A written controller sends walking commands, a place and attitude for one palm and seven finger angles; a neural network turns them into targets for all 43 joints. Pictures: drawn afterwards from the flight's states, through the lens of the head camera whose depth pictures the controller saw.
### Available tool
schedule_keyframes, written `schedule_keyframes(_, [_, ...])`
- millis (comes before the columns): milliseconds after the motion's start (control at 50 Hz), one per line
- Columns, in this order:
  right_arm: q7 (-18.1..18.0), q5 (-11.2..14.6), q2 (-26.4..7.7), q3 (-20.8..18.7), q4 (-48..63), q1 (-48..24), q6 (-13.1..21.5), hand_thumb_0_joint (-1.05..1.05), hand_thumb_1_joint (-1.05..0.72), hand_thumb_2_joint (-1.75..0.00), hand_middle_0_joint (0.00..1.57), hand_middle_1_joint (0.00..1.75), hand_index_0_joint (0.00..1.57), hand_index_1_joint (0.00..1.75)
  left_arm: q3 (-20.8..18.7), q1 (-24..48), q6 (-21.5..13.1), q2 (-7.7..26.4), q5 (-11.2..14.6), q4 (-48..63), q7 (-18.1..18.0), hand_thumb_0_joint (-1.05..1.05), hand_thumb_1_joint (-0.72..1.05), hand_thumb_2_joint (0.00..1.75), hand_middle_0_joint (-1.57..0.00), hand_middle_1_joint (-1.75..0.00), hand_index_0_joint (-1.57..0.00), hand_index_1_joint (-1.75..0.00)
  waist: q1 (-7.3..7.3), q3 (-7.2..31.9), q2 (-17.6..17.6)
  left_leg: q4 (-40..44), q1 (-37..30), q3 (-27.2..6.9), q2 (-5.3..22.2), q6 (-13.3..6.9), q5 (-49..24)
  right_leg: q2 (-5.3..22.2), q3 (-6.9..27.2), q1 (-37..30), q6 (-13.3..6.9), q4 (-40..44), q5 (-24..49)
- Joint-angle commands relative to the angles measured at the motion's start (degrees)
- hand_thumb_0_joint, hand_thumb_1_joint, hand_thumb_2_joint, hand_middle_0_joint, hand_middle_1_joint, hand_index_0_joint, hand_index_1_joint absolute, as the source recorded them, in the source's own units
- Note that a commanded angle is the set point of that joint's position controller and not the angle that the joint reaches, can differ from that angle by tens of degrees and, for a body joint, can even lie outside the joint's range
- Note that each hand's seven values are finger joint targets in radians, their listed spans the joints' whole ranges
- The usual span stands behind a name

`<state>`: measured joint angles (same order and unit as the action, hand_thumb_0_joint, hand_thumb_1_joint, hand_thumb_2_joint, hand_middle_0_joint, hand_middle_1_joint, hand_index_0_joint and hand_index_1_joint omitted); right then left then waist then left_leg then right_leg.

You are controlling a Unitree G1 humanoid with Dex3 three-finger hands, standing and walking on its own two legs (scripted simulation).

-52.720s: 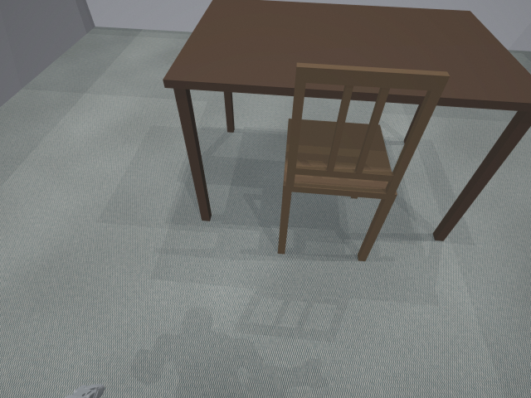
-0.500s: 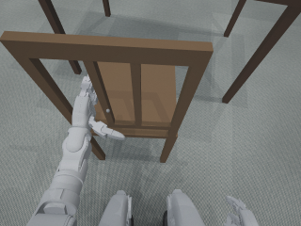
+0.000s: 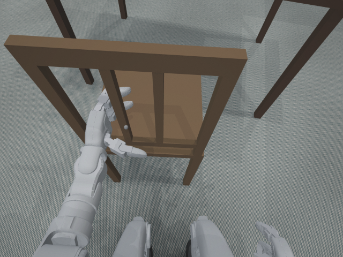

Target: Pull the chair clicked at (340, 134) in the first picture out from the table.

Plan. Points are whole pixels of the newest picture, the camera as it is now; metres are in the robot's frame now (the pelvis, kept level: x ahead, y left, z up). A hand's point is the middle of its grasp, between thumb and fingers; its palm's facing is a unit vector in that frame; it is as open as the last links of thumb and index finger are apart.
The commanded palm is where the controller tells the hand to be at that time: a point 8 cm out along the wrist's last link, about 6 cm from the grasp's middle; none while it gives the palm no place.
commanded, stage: hook a spindle and tug to test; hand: left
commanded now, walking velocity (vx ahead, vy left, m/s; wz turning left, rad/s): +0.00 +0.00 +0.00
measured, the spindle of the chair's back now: (120, 111) +0.44 +0.12 +0.03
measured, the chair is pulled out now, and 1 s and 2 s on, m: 0.40 0.44 0.53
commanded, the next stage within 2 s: step backward, pulling the chair out in 1.06 s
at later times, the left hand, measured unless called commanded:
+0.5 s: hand (127, 123) +0.41 +0.10 +0.03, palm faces -0.05 -1.00 -0.02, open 5.3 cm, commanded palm +0.38 +0.15 +0.03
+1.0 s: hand (128, 138) +0.37 +0.10 +0.03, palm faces -0.07 -1.00 -0.01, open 5.4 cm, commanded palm +0.35 +0.15 +0.03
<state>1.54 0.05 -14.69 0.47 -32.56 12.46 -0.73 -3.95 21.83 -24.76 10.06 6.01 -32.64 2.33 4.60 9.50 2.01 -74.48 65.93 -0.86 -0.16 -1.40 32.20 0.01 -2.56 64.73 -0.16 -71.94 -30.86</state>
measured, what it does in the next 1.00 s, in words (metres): stands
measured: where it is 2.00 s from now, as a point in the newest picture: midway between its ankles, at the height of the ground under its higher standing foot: outside the picture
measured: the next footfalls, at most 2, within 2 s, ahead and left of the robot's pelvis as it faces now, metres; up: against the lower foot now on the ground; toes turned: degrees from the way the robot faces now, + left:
none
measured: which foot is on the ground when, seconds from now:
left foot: down 0.00-1.00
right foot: down 0.00-1.00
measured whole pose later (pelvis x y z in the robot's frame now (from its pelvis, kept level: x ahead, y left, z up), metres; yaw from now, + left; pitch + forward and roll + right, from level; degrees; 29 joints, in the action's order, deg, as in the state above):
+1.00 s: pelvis +0.02 -0.01 +0.01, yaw +0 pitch +24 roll -1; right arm 1.9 0.4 -14.1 0.2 -29.3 11.1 -1.5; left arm -0.8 8.7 -23.2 8.1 6.7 -20.0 1.7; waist 3.1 9.8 1.8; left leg -72.7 62.5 -0.6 0.0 -0.9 33.6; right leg -0.2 -2.2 62.0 -0.7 -71.1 -32.6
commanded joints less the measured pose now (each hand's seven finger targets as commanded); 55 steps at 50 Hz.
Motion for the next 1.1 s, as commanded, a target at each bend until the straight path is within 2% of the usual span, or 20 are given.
schedule_keyframes(0, [-0.4, 0.0, -8.5, -3.4, 5.9, 3.2, 1.3, 0.00, -0.90, -0.90, 0.20, 0.30, 0.20, 0.30, -0.2, 16.5, -2.9, 3.6, -0.2, 10.0, -0.4, 0.00, -0.05, 0.49, -0.46, -1.34, -0.46, -1.34, 1.60, 23.4, -0.2, 9.9, -18.9, -2.7, 0.7, 0.7, -18.0, -0.2, 0.0, -10.5, -1.9, 9.1, 14.4])
schedule_keyframes(40, [-0.4, -0.1, -8.5, -3.4, 5.8, 3.3, 1.3, 0.00, -0.90, -0.90, 0.20, 0.30, 0.20, 0.30, -0.4, 17.6, -3.0, 3.8, -0.2, 10.0, -0.8, 0.00, 0.06, 0.54, -0.50, -1.45, -0.50, -1.45, 1.86, 23.6, -1.1, 9.7, -17.8, -2.3, 0.5, 0.4, -16.6, -0.2, 0.2, -11.3, -1.8, 9.5, 13.8])
schedule_keyframes(60, [-0.5, -0.2, -8.7, -3.4, 5.9, 3.4, 1.4, 0.00, -0.90, -0.90, 0.20, 0.30, 0.20, 0.30, -1.3, 17.5, -3.2, 5.0, -0.4, 10.2, -1.0, 0.00, 0.12, 0.56, -0.50, -1.45, -0.50, -1.45, 1.62, 24.1, -0.5, 9.6, -18.2, -2.5, 0.5, 0.4, -17.3, -0.2, 0.2, -11.1, -1.9, 9.2, 14.2])
schedule_keyframes(120, [-0.3, -0.1, -8.5, -3.4, 6.0, 3.5, 1.4, 0.00, -0.90, -0.90, 0.20, 0.30, 0.20, 0.30, 0.2, 16.2, -3.4, 3.3, -0.4, 10.5, -0.5, 0.00, 0.28, 0.64, -0.50, -1.45, -0.50, -1.45, 1.38, 25.1, 0.3, 9.7, -19.2, -2.2, 0.4, 0.5, -18.6, -0.2, 0.3, -12.0, -2.0, 9.3, 15.5])
schedule_keyframes(220, [-0.2, -0.1, -8.4, -3.5, 6.0, 3.7, 1.2, 0.00, -0.90, -0.90, 0.20, 0.30, 0.20, 0.30, 0.0, 16.2, -3.4, 3.7, -0.2, 11.1, -0.1, 0.00, 0.56, 0.76, -0.50, -1.45, -0.50, -1.45, 1.50, 25.6, -0.7, 9.3, -18.4, -1.8, 0.4, 0.3, -19.5, -0.2, 0.6, -13.3, -1.8, 9.2, 17.3])
schedule_keyframes(280, [-0.1, -0.1, -8.3, -3.4, 6.4, 3.9, 1.1, 0.00, -0.90, -0.90, 0.20, 0.30, 0.20, 0.30, -1.1, 13.2, -3.4, 4.8, -0.1, 11.7, 0.1, 0.00, 0.73, 0.83, -0.50, -1.45, -0.50, -1.45, 0.41, 26.1, 0.4, 9.6, -19.3, -1.8, 0.4, 0.6, -21.7, -0.2, 0.6, -14.3, -2.1, 8.8, 19.1])
schedule_keyframes(340, [0.0, 0.0, -8.1, -3.6, 6.4, 3.9, 1.0, 0.00, -0.90, -0.90, 0.20, 0.30, 0.20, 0.30, 0.6, 13.4, -3.1, 2.9, 0.1, 12.0, 0.0, 0.00, 0.90, 0.90, -0.50, -1.45, -0.50, -1.45, 1.37, 25.3, -1.0, 9.3, -19.0, -1.6, 0.5, 0.4, -21.7, -0.3, 0.5, -14.1, -1.8, 9.1, 19.7])
schedule_keyframes(400, [0.0, 0.0, -8.1, -3.6, 6.5, 4.1, 1.0, 0.00, -0.90, -0.90, 0.20, 0.30, 0.20, 0.30, 0.3, 12.3, -3.3, 3.3, -0.3, 12.4, -0.1, 0.00, 0.90, 0.90, -0.50, -1.45, -0.50, -1.45, 0.73, 25.5, 0.3, 9.3, -18.9, -1.5, 0.4, 0.4, -22.2, -0.2, 0.7, -14.3, -1.9, 8.8, 20.1])
schedule_keyframes(440, [0.1, -0.1, -8.1, -3.7, 6.5, 4.1, 1.0, 0.00, -0.90, -0.90, 0.20, 0.30, 0.20, 0.30, 0.8, 11.6, -3.2, 2.7, -0.2, 12.7, -0.2, 0.00, 0.90, 0.90, -0.50, -1.45, -0.50, -1.45, 1.06, 25.2, -0.8, 9.4, -19.2, -1.6, 0.6, 0.4, -22.4, -0.2, 0.5, -14.2, -1.9, 9.0, 20.4])
schedule_keyframes(500, [0.3, 0.0, -8.0, -3.8, 7.3, 4.1, 0.9, 0.00, -0.90, -0.90, 0.20, 0.30, 0.20, 0.30, 1.2, 7.9, -3.1, 2.5, -0.1, 15.4, 0.0, 0.00, 0.90, 0.90, -0.50, -1.45, -0.50, -1.45, 0.02, 27.3, 0.6, 9.7, -21.2, -1.6, 0.6, 0.6, -25.3, -0.1, 0.4, -15.4, -2.0, 8.5, 22.4])
schedule_keyframes(560, [0.5, 0.0, -7.8, -4.0, 8.2, 3.9, 0.7, 0.00, -0.90, -0.90, 0.20, 0.30, 0.20, 0.30, 1.5, 2.9, -3.0, 2.9, -0.4, 17.9, 0.0, 0.00, 0.90, 0.90, -0.50, -1.45, -0.50, -1.45, -0.80, 27.8, 0.0, 9.8, -21.5, -1.5, 0.7, 0.6, -27.8, -0.1, 0.6, -17.2, -2.1, 8.4, 24.8])
schedule_keyframes(620, [0.6, 0.2, -7.4, -3.8, 8.5, 3.4, 0.6, 0.00, -0.90, -0.90, 0.20, 0.30, 0.20, 0.30, 3.4, 2.1, -2.9, 1.1, -0.4, 18.8, -0.1, 0.00, 0.90, 0.90, -0.50, -1.45, -0.50, -1.45, 0.03, 24.6, -1.5, 9.9, -19.5, -1.1, 0.6, 0.3, -24.9, -0.1, 0.8, -17.2, -1.8, 9.1, 24.0])
schedule_keyframes(660, [0.3, 0.1, -7.5, -3.8, 8.3, 3.2, 0.8, 0.00, -0.90, -0.90, 0.20, 0.30, 0.20, 0.30, 2.2, 2.5, -3.4, 3.0, -0.8, 20.1, -0.5, 0.00, 0.90, 0.90, -0.50, -1.45, -0.50, -1.45, -0.10, 24.7, -0.6, 9.5, -19.5, -1.2, 0.6, 0.3, -25.1, 0.0, 1.0, -16.8, -1.9, 8.7, 24.2])
schedule_keyframes(680, [0.3, 0.0, -7.4, -3.8, 8.5, 3.3, 0.8, 0.00, -0.90, -0.90, 0.20, 0.30, 0.20, 0.30, 2.8, 1.5, -3.4, 2.1, -0.8, 20.4, -0.4, 0.00, 0.90, 0.90, -0.50, -1.45, -0.50, -1.45, -0.08, 25.0, -1.2, 9.5, -19.7, -1.1, 0.6, 0.3, -25.5, 0.0, 0.9, -17.0, -1.8, 8.6, 24.5])
schedule_keyframes(760, [0.2, 0.1, -7.4, -3.7, 8.7, 2.5, 1.0, 0.00, -0.90, -0.90, 0.20, 0.30, 0.20, 0.30, 1.4, -1.3, -3.5, 3.6, -0.4, 22.0, -0.1, 0.00, 0.90, 0.90, -0.50, -1.45, -0.50, -1.45, -0.83, 24.7, -0.6, 9.1, -18.8, -0.7, 0.3, 0.2, -25.5, 0.2, 1.3, -18.3, -2.0, 8.5, 25.8])
schedule_keyframes(880, [0.0, 0.2, -6.9, -3.7, 9.7, 1.7, 1.2, 0.00, -0.90, -0.90, 0.20, 0.30, 0.20, 0.30, 2.6, -6.2, -2.7, 2.2, 0.1, 24.4, 0.2, 0.00, 0.90, 0.90, -0.50, -1.45, -0.50, -1.45, -1.35, 25.0, -0.4, 9.2, -19.7, -0.7, 0.3, 0.4, -26.7, 0.4, 1.1, -18.9, -1.9, 8.3, 26.8])
schedule_keyframes(920, [-0.1, 0.2, -7.1, -3.6, 9.7, 1.3, 1.2, 0.00, -0.90, -0.90, 0.20, 0.30, 0.20, 0.30, 1.8, -6.4, -2.4, 2.9, 0.3, 24.3, 0.2, 0.00, 0.90, 0.90, -0.50, -1.45, -0.50, -1.45, -1.04, 24.2, -2.9, 9.1, -18.2, -0.7, 0.4, 0.3, -25.0, 0.3, 1.1, -19.0, -1.8, 8.5, 26.0])
schedule_keyframes(940, [-0.2, 0.3, -6.9, -3.4, 9.8, 1.1, 1.3, 0.00, -0.90, -0.90, 0.20, 0.30, 0.20, 0.30, 3.1, -5.4, -2.5, 1.9, 0.3, 24.8, 0.3, 0.00, 0.90, 0.90, -0.50, -1.45, -0.50, -1.45, -0.76, 23.4, -2.3, 9.0, -17.5, -0.6, 0.1, 0.2, -23.9, 0.4, 1.3, -19.2, -1.8, 8.7, 25.7])
schedule_keyframes(960, [-0.3, 0.3, -7.0, -3.5, 9.8, 1.1, 1.4, 0.00, -0.90, -0.90, 0.20, 0.30, 0.20, 0.30, 1.9, -5.8, -2.4, 3.2, 0.3, 24.6, 0.3, 0.00, 0.90, 0.90, -0.50, -1.45, -0.50, -1.45, -0.98, 23.3, -2.4, 8.9, -17.0, -0.6, 0.1, 0.2, -23.7, 0.4, 1.4, -19.3, -1.9, 8.5, 25.6])
schedule_keyframes(1080, [-0.6, 0.2, -7.1, -3.3, 9.4, 0.7, 1.6, 0.00, -0.90, -0.90, 0.20, 0.30, 0.20, 0.30, 2.2, -3.2, -2.2, 3.2, 0.0, 24.5, 0.6, 0.00, 0.90, 0.90, -0.50, -1.45, -0.50, -1.45, -0.53, 23.6, -0.8, 8.2, -17.3, -0.6, 0.1, 0.2, -22.9, 0.4, 1.4, -17.3, -1.9, 8.2, 23.6])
